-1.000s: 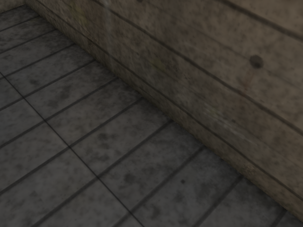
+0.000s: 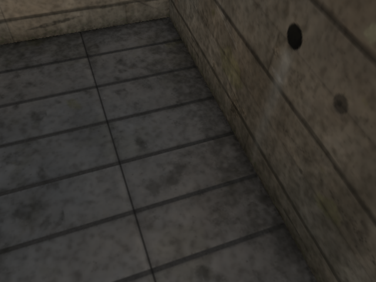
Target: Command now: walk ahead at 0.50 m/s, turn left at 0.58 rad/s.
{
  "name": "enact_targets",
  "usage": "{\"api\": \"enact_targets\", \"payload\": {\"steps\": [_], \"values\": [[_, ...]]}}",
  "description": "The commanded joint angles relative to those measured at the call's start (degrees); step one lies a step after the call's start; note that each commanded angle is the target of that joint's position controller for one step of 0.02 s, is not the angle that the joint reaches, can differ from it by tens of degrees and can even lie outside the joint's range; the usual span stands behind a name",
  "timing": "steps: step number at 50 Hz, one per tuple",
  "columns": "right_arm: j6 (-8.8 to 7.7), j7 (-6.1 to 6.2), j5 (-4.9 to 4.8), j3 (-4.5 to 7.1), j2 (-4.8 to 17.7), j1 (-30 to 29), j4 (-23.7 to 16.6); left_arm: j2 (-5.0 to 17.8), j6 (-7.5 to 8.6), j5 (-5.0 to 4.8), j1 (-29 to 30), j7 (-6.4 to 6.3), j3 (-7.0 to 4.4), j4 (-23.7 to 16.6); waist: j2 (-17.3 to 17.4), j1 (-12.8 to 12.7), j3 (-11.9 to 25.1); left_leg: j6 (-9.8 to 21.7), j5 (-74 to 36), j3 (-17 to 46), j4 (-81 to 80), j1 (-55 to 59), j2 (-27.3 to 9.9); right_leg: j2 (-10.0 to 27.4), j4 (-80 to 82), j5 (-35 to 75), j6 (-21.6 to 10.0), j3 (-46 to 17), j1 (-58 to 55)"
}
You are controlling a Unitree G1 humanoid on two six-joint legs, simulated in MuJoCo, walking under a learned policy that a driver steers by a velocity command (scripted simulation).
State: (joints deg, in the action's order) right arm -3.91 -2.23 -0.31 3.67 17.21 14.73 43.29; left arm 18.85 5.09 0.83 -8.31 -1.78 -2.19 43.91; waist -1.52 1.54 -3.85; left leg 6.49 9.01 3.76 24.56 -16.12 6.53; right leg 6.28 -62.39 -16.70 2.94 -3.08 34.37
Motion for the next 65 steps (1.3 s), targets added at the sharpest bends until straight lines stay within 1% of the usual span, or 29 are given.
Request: {"api": "enact_targets", "payload": {"steps": [1, 5, 9, 14, 15, 16, 17, 18, 20, 22, 24, 28, 30, 32, 36, 38, 39, 40, 41, 42, 43, 44, 45, 47, 49, 53, 57, 61, 65], "values": [[-1.07, 1.08, -0.36, 2.44, 9.7, -2.5, -4.1, 5.1, -0.38, 0.50, -2.7, -0.06, -1.69, -2.6, 5.3, -2.6, 4.8, 9.0, -12.7, 14.5, -10.9, 2.5, -12.7, -0.4, 8.8, 5.7, 1.3, -0.1, -0.6], [-0.33, 1.78, -0.56, 2.61, 10.4, 0.4, -2.7, 3.8, 0.47, -0.45, 6.2, 0.52, -0.88, -4.8, 5.6, 1.2, 2.9, 6.2, -4.6, 15.3, -10.5, 5.6, -11.3, -3.2, 27.4, 15.2, 1.6, -0.7, -1.3], [0.83, 2.14, -0.20, 2.49, 10.7, 3.2, -1.8, 6.0, 2.34, -0.98, 10.1, 2.17, -1.28, -5.5, 6.5, 3.5, 3.4, 6.1, -4.3, 20.1, -7.0, 11.5, -12.6, -4.6, 34.6, 18.9, 0.0, -1.7, -2.6], [1.99, 2.13, -0.60, 1.91, 8.7, 4.6, -0.9, 8.8, 3.83, -0.22, 4.3, 2.39, -2.73, -3.7, 8.8, -0.4, 5.5, 5.4, -19.1, 23.7, 1.6, 14.9, -11.5, -6.6, 39.3, 11.1, -4.0, 0.5, -14.8], [1.77, 1.99, -0.47, 1.34, 7.5, 2.7, -1.6, 10.1, 4.00, 0.48, -1.9, 1.99, -3.24, -2.8, 8.2, -4.1, 10.0, 3.7, -22.4, 21.1, 8.8, 11.5, -9.5, -3.4, 38.9, 13.7, -6.6, -1.5, -25.9], [1.50, 2.08, -0.51, 0.91, 6.4, 2.1, -3.1, 12.9, 3.85, 1.30, -9.3, 1.45, -4.15, -2.1, 3.0, -7.3, 15.6, 0.2, -17.2, 14.9, 22.8, -0.3, -4.6, 4.1, 38.5, 8.4, -10.7, -11.4, -41.4], [0.54, 2.11, -1.17, -0.17, 3.5, 7.1, -4.1, 16.7, 2.79, 0.81, -15.5, 1.75, -5.66, 1.5, -13.3, -5.8, 20.1, -3.8, 15.2, 8.7, 38.7, -16.0, 1.7, 14.9, 42.5, 3.0, -18.6, -33.1, -53.8], [0.10, 2.02, -1.30, 0.13, 6.7, 7.2, -3.6, 11.5, 2.20, -1.29, -14.1, 1.91, -4.50, 1.4, -12.4, -5.4, 15.6, -4.5, 26.5, 8.4, 43.4, -24.2, -2.4, 18.1, 44.6, -4.1, -18.0, -36.4, -52.8], [0.46, 2.30, -0.68, 0.84, 8.6, 1.2, -4.2, 8.1, 1.34, -0.86, -10.1, 1.49, -3.70, 0.6, -2.5, -5.3, 5.0, -5.6, 18.3, 5.6, 45.6, -26.1, -7.2, 14.2, 47.4, -4.1, -13.9, -24.5, -42.0], [0.88, 2.38, -0.50, 1.70, 8.3, -1.1, -5.4, 6.7, 1.08, -0.31, -6.2, 0.58, -3.33, 0.3, -1.8, -3.5, 1.6, -5.9, 12.9, 5.1, 40.7, -22.7, -10.3, 12.3, 50.5, 6.0, -12.1, -16.3, -32.8], [0.82, 2.36, -1.86, 1.12, 5.0, -1.1, -6.9, 7.8, 0.27, -0.09, -5.8, 0.09, -3.66, 1.4, -6.4, -2.6, 1.1, -6.5, 11.6, 2.1, 36.9, -23.3, -11.8, 10.6, 53.0, 6.8, -12.1, -10.3, -30.5], [1.81, 2.16, -1.36, 0.80, 3.2, -4.5, -9.2, 9.2, 0.79, 0.32, -7.5, -0.41, -4.27, 2.4, -5.0, -3.4, 1.0, -8.0, -0.4, 0.5, 32.2, -26.5, -13.1, 11.0, 55.1, 11.7, -12.3, -1.2, -30.4], [2.14, 1.89, -2.10, 0.49, 1.7, -7.4, -9.6, 8.3, 0.30, -0.20, -5.3, -0.54, -4.17, 2.1, -4.9, -3.1, -0.5, -7.8, -6.9, -1.4, 26.1, -24.0, -12.4, 7.8, 54.6, 17.8, -10.0, 5.8, -28.0], [2.55, 1.03, -2.03, 0.34, 1.7, -10.0, -10.3, 7.9, 0.36, -0.25, -5.7, -0.41, -3.79, 1.4, -4.3, -4.6, -1.2, -6.7, -13.5, -4.5, 19.2, -18.9, -11.7, 6.1, 54.5, 17.7, -9.0, 10.6, -26.8], [2.99, -0.54, -1.80, 1.06, 3.5, -13.2, -11.6, 10.3, 0.03, -2.31, -7.7, 0.75, -4.40, 3.2, -4.6, -4.5, -1.8, -3.4, -8.7, -6.4, 12.4, -15.9, -10.3, 9.5, 52.7, 25.1, -8.9, 11.9, -34.3], [3.09, -0.66, -1.02, 2.38, 6.0, -8.0, -10.7, 12.3, -0.75, -3.26, -6.9, 0.71, -4.95, 3.5, -4.9, -0.3, 1.8, -0.9, -2.9, -9.5, 10.7, -8.2, -6.6, 9.8, 42.5, 45.1, -8.1, 13.9, -37.5], [3.48, -0.20, -0.65, 4.04, 8.5, 2.2, -7.1, 12.1, -1.31, -3.39, -6.2, 0.98, -4.81, 3.6, -3.3, 4.8, 7.0, 1.2, -4.3, -11.7, 9.5, 3.2, -3.4, 7.9, 30.4, 50.9, -6.7, 16.1, -36.0], [4.29, 0.99, -1.04, 6.15, 12.9, 12.2, -4.0, 10.0, -1.14, -1.98, -8.3, 0.90, -3.90, 3.3, 1.0, 8.7, 12.4, 3.8, -6.3, -6.0, 10.3, 20.3, -4.5, 6.1, 13.8, 41.0, -4.1, 16.1, -24.6], [4.50, 1.65, -1.59, 7.11, 20.4, 9.8, -4.0, 0.9, 0.01, 0.79, -16.3, 1.73, -0.88, 0.0, 21.2, -0.1, 18.4, 13.9, 5.9, 25.3, 3.8, 38.5, -19.6, -4.1, -8.4, -13.7, -0.2, 12.7, 0.2], [3.43, 1.16, -1.59, 5.60, 16.1, 10.0, -6.7, 4.0, 2.12, -1.43, -12.0, 2.23, -0.64, -0.7, 15.7, 2.8, 29.1, 17.4, 21.6, 44.2, -8.0, 40.8, -24.5, -6.3, -16.2, -18.3, -0.9, -1.1, 4.7], [2.16, 0.67, -1.02, 4.29, 11.9, 8.9, -5.4, 7.9, 3.12, -3.74, -4.2, 2.36, -1.55, -2.2, 9.1, 4.9, 19.7, 13.7, 17.8, 38.5, -10.9, 35.8, -24.1, -4.0, -16.9, -13.0, -2.4, -1.5, 10.2], [1.09, 0.85, -1.12, 3.84, 10.5, 7.3, -4.2, 6.4, 3.71, -3.33, -2.0, 1.91, -1.09, -2.5, 6.3, 3.8, 13.5, 11.7, 10.3, 31.3, -10.2, 29.1, -21.9, -1.6, -13.2, -8.6, -3.6, -1.2, 11.0], [0.70, 0.96, -1.14, 3.23, 8.7, 3.4, -4.5, 6.1, 3.90, -1.61, -1.7, 1.45, -1.06, -1.9, 3.9, 1.5, 10.0, 10.2, 2.8, 25.3, -9.6, 21.6, -19.4, 0.3, -8.4, -4.8, -3.8, -1.6, 7.8], [0.58, 1.28, 0.08, 2.41, 6.4, -0.8, -5.5, 6.1, 2.91, -0.94, -4.0, 1.93, -1.33, -1.0, 5.4, -2.1, 8.5, 9.6, -4.3, 19.7, -11.8, 13.8, -16.7, 2.0, -3.4, -0.9, -3.9, -2.6, 1.2], [0.43, 2.10, -0.78, 2.31, 6.2, -0.7, -4.3, 4.6, 1.74, -0.25, -4.3, 2.49, -1.03, -0.9, 3.6, -3.0, 6.8, 10.2, -8.1, 16.6, -13.9, 10.1, -16.7, 2.3, 1.7, 0.1, -2.4, -1.6, 0.0], [0.34, 3.13, 0.01, 2.26, 7.9, 2.6, -1.3, 3.5, 0.96, 0.56, 3.0, 2.16, -1.00, -2.7, 3.7, -0.1, 1.4, 8.7, -7.3, 11.0, -17.5, 7.9, -14.4, 0.7, 15.8, 14.9, 0.4, -0.2, 3.1], [0.34, 3.31, 0.28, 1.64, 7.7, 4.6, 1.5, 2.1, 1.85, -0.64, 8.9, 3.07, -0.47, -3.4, 5.5, 2.8, -1.5, 5.5, -3.2, 5.6, -18.8, 6.1, -12.8, -1.7, 28.2, 29.7, -0.6, 2.4, -2.1], [0.54, 3.17, 0.75, 1.23, 7.6, 7.7, 5.0, 2.7, 1.97, -1.56, 13.1, 4.52, -0.34, -4.5, 4.3, 4.2, -3.9, 4.8, -7.5, 4.2, -17.2, 16.3, -16.3, -2.5, 32.6, 26.9, -3.2, 2.5, 2.6], [1.29, 3.75, 1.14, 1.38, 9.2, 6.7, 5.6, 4.5, 2.17, -1.86, 10.4, 6.28, -0.61, -4.3, 4.9, 1.2, 0.1, 2.6, -33.4, 1.0, -8.1, 25.8, -18.7, -6.2, 33.9, 16.4, -6.8, 4.2, 0.2]]}}
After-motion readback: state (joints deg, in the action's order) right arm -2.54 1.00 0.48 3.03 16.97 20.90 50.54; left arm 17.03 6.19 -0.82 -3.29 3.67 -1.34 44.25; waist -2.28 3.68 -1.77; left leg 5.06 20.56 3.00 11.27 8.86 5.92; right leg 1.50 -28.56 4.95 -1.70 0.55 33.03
